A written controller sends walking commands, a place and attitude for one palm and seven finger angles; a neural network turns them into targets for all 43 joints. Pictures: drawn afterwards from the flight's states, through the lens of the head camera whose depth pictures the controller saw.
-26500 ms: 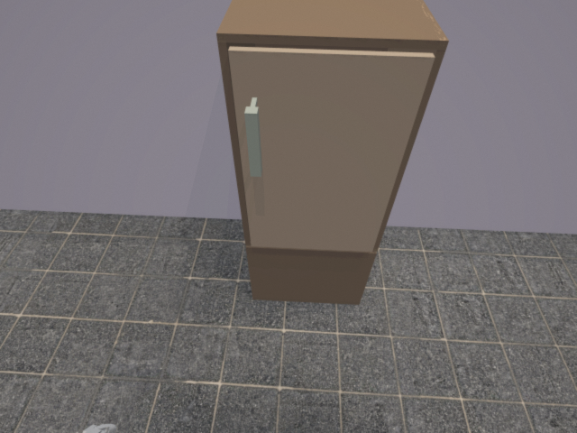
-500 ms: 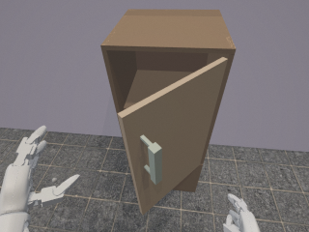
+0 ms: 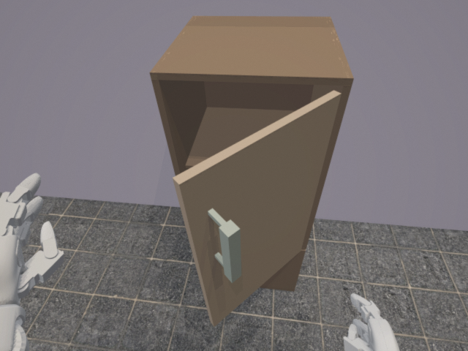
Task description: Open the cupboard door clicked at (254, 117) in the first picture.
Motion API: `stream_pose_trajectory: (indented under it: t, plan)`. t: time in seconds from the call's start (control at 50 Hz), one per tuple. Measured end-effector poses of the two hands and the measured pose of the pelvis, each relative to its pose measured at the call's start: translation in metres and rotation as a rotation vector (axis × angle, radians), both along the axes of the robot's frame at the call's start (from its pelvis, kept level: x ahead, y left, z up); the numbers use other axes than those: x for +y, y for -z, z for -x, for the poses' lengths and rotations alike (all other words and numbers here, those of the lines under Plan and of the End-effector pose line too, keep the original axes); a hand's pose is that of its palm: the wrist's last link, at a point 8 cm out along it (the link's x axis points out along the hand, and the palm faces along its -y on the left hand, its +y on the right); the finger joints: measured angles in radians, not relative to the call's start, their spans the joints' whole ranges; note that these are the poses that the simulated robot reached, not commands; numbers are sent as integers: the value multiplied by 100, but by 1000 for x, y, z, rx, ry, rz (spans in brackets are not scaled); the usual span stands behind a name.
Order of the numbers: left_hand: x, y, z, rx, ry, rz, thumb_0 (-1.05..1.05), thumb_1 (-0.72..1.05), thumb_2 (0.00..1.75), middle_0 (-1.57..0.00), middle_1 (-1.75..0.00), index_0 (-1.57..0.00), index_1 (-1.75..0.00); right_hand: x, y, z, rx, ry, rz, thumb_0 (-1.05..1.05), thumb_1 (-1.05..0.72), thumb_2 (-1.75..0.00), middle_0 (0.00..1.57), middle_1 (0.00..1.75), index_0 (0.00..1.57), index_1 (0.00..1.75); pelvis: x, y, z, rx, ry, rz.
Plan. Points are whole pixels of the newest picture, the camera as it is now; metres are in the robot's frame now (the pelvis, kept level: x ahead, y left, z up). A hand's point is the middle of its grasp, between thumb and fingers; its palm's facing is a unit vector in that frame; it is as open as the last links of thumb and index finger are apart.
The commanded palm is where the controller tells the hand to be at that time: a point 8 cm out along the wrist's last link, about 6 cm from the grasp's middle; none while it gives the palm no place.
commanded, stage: draw the hand back to the body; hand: left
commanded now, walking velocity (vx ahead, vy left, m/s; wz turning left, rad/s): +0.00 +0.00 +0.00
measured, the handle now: (223, 246) +0.29 +0.06 +0.03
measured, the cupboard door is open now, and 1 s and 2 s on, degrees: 47 47 47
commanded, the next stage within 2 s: step back with the hand held close in 0.12 s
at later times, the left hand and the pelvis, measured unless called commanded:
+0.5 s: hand (59, 259) +0.18 +0.25 +0.15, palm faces +0.37 -0.79 -0.50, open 7.5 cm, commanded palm +0.12 +0.30 +0.17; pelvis -0.02 +0.00 +0.00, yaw -1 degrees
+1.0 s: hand out of the picture +0.09 +0.29 +0.15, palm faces +0.46 -0.73 -0.50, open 7.5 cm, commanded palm +0.03 +0.32 +0.17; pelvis -0.10 +0.02 -0.02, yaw +2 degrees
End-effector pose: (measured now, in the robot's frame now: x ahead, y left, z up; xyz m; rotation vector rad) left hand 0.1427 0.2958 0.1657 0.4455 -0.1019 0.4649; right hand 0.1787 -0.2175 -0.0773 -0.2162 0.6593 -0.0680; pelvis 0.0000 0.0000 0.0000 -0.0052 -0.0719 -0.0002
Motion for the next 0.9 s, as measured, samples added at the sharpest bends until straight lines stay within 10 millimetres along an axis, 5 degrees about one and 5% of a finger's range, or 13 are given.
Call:
stream_pose_trajectory:
  t: [0.42,0.64,0.9]
  plan:
    - [-4,-11,0,4,44,-93,2,89,90,-21,-30,-20,-31,-15,1,14,36,50,2,1,-90,-90,20,30,20,30,-5,-1,13,44,4,10]
    - [2,-5,19,46,106,-131,2,89,90,-21,-30,-21,-31,-23,0,54,82,138,41,1,-90,-90,20,30,20,30,6,3,41,66,19,8]
    - [23,-4,71,-56,94,-168,2,89,90,-21,-30,-21,-31,-2,1,109,69,108,71,1,-90,-90,20,30,20,30,20,13,87,56,-4,24]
